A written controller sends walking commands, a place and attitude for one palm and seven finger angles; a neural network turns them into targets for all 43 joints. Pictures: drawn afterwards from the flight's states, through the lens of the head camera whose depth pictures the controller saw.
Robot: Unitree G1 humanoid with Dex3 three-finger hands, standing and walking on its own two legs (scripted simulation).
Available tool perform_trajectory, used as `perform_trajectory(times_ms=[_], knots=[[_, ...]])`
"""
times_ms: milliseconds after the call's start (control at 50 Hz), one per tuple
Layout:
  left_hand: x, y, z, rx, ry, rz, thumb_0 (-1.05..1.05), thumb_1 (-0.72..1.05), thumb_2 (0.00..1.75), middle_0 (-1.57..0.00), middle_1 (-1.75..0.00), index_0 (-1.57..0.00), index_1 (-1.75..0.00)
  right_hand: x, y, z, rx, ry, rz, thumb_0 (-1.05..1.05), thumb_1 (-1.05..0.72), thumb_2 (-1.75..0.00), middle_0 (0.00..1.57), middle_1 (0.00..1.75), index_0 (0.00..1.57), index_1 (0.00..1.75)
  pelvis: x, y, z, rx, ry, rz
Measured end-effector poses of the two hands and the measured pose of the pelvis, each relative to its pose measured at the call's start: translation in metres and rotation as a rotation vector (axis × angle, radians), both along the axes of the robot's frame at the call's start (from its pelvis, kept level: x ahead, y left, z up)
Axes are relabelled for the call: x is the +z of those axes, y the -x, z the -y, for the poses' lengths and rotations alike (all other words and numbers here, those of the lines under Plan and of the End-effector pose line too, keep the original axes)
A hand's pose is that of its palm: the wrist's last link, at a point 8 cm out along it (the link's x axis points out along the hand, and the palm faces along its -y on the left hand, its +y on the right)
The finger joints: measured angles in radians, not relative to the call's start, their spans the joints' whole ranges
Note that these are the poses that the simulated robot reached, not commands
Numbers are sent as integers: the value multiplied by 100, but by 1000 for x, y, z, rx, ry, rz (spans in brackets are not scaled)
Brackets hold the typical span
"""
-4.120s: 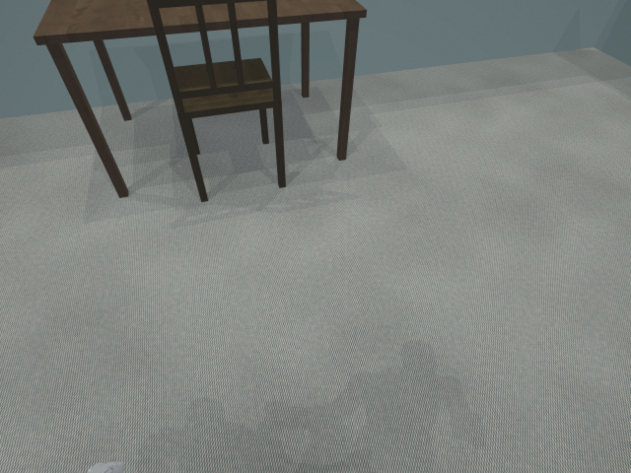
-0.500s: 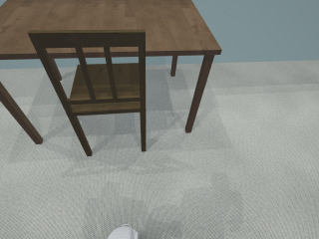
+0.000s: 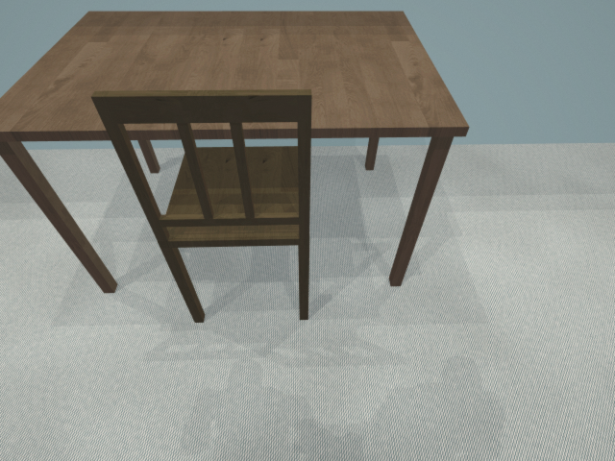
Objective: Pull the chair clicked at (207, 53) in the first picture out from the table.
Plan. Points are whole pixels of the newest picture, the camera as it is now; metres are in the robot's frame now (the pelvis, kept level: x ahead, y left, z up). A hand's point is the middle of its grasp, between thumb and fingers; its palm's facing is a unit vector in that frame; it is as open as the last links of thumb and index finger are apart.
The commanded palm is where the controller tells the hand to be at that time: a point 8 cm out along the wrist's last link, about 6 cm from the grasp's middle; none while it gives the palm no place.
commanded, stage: take the last steps up to it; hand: left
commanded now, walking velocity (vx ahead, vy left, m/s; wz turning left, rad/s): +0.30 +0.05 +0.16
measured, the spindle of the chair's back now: (197, 174) +0.71 +0.28 -0.08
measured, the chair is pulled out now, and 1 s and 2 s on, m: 0.00 0.00 0.00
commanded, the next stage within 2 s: come to a stop and stand still in 0.80 s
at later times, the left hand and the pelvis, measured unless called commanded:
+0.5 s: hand out of the picture -0.02 +0.17 -0.17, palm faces +0.22 -0.96 -0.17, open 7.4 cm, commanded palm none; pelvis +0.10 +0.03 +0.00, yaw +7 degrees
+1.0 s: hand (189, 354) +0.32 +0.22 -0.16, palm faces +0.09 -0.97 -0.23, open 7.3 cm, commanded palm none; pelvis +0.25 +0.04 -0.01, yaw +4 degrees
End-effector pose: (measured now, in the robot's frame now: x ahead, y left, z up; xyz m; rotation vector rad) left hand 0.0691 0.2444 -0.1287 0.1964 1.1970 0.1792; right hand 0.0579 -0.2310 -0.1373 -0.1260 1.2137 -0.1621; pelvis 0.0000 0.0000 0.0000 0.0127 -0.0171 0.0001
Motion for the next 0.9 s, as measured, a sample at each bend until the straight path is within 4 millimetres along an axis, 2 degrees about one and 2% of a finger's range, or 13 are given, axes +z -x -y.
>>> perform_trajectory(times_ms=[60,140,220,300,380,460,520,560,600,660,720,820,900], knots=[[0,1,16,-1,-7,27,1,91,90,-20,-29,-20,-30,-14,8,12,-6,-24,-34,0,-91,-90,20,30,20,30,-6,-5,12,16,-8,9],[9,22,33,47,12,1,0,91,90,-20,-30,-20,-30,-9,12,23,16,-38,-101,1,-91,-90,20,30,20,30,4,-17,20,35,-12,8],[12,49,40,93,25,-93,1,91,90,-20,-30,-20,-30,-2,6,30,24,-34,-125,1,-91,-90,20,30,20,30,12,-32,21,59,-17,-2],[12,72,44,148,47,-181,1,91,90,-20,-30,-20,-30,0,-9,27,53,-23,-164,1,-91,-90,20,30,19,30,14,-48,16,87,-15,-12],[10,89,42,209,75,-263,1,91,90,-20,-30,-20,-30,0,-43,12,109,-15,-179,1,-91,-90,20,30,19,30,12,-67,3,110,-9,-22],[1,99,33,260,111,-351,1,91,90,-20,-30,-20,-30,-1,-97,-17,170,-8,-131,1,-91,-90,20,30,19,30,5,-90,-17,120,2,-30],[-14,96,18,273,139,-413,1,91,90,-20,-30,-20,-30,-7,-140,-42,197,11,-44,1,-91,-90,20,30,19,30,-9,-109,-37,111,18,-31],[-20,82,6,255,141,-436,1,91,90,-20,-30,-20,-30,-5,-158,-56,188,16,4,1,-91,-90,20,30,20,30,-11,-118,-44,99,5,-21],[-22,56,-7,231,132,-413,1,91,90,-20,-30,-20,-30,0,-168,-66,163,13,29,0,-91,-90,20,30,20,30,-7,-129,-49,86,2,-14],[-20,0,-27,190,111,-318,1,91,90,-20,-29,-20,-30,7,-178,-66,115,32,47,-1,-94,-90,20,30,20,30,-1,-146,-54,79,-5,-13],[-16,-63,-41,158,84,-193,1,91,90,-20,-29,-20,-30,7,-179,-65,108,32,12,-1,-95,-90,20,30,20,30,3,-164,-57,79,-14,-15],[-6,-159,-49,102,38,-30,1,92,90,-19,-29,-20,-30,-7,-174,-63,83,-4,-85,-1,-93,-90,20,30,20,30,0,-196,-53,80,-30,-8],[-5,-216,-42,58,3,52,1,92,90,-19,-29,-20,-30,-28,-174,-56,55,-42,-167,0,-92,-90,20,30,20,30,-12,-226,-43,78,-31,4]])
